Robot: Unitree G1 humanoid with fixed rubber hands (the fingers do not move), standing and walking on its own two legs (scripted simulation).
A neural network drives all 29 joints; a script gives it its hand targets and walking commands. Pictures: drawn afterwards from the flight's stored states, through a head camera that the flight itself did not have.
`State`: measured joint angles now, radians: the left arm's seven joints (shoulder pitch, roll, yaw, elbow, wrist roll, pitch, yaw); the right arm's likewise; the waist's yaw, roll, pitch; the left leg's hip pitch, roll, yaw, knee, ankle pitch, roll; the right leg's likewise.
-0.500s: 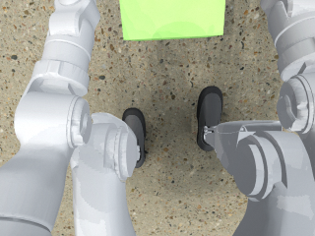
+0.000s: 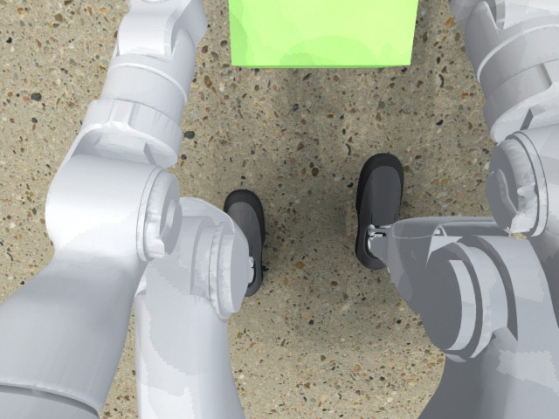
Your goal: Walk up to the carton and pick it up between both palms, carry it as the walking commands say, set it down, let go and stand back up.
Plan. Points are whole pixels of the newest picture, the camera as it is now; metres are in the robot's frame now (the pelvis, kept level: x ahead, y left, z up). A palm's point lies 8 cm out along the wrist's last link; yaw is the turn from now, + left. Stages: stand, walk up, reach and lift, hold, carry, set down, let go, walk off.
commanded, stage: reach and lift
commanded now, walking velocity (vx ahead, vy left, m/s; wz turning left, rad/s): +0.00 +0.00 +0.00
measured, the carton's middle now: out of the picture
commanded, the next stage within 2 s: none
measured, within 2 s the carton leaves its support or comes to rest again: leaves its support in 0.70 s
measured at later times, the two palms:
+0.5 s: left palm out of the picture +0.55 +0.15 -0.19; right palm out of the picture +0.56 -0.13 -0.20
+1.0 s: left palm out of the picture +0.53 +0.15 -0.14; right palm out of the picture +0.55 -0.13 -0.15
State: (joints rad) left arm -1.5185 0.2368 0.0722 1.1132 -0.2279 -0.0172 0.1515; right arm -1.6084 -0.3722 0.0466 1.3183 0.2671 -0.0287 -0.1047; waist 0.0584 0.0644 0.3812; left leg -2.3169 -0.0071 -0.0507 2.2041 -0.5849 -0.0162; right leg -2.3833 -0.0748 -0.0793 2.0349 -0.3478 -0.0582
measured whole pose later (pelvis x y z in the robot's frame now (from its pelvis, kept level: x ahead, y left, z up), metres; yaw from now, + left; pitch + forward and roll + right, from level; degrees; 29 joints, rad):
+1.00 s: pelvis -0.02 +0.00 +0.00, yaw +1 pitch +27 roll -2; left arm -1.53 0.20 0.17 1.04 -0.13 0.19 0.15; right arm -1.60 -0.37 0.00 1.22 0.20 0.22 -0.16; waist 0.06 0.05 0.52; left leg -2.12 -0.02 -0.05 2.24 -0.60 -0.02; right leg -2.19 -0.06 -0.07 2.08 -0.36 -0.05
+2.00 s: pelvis -0.02 +0.00 +0.05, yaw +4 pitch +18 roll -3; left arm -1.39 0.01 0.30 0.76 0.03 0.31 0.35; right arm -1.37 -0.26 -0.19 0.86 0.05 0.41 -0.27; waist 0.03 0.08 0.52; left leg -1.83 -0.06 -0.07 2.13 -0.61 -0.02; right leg -1.88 -0.03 -0.06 1.99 -0.42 -0.02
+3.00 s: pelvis -0.01 +0.00 +0.15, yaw +4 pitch +17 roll -3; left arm -1.13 -0.08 0.33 0.69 0.11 0.37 0.33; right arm -1.12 -0.11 -0.27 0.77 -0.07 0.46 -0.27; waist 0.02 0.06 0.29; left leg -1.50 -0.06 -0.09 1.80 -0.60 -0.02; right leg -1.55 0.00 -0.06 1.68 -0.43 -0.01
